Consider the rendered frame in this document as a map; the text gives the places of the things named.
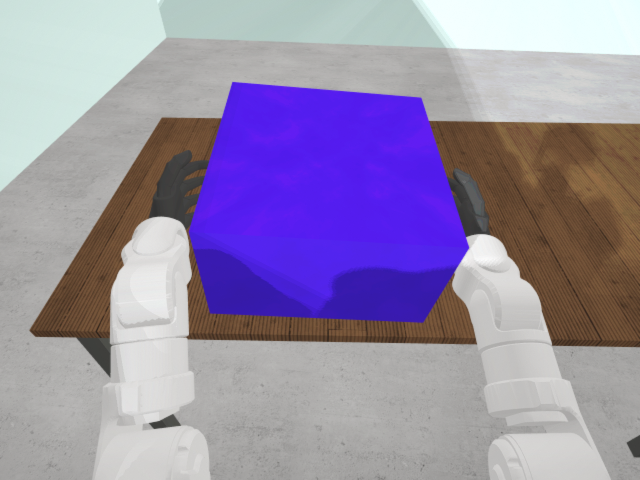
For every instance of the left robot hand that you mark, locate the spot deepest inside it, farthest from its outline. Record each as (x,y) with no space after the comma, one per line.
(169,200)

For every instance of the robot left upper arm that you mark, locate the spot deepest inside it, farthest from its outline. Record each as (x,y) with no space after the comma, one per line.
(172,453)

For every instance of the table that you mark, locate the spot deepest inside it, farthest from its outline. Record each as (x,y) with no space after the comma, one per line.
(563,198)

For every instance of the carton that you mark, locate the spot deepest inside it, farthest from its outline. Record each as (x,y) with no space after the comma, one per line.
(325,204)

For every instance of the robot right upper arm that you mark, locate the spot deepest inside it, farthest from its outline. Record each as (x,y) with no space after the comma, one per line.
(543,456)

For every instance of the right robot hand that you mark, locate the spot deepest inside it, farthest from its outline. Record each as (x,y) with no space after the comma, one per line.
(469,203)

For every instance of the robot left forearm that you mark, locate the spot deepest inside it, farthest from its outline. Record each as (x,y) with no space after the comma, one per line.
(150,378)

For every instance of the robot right forearm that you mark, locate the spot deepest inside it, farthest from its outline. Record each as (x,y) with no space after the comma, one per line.
(524,384)

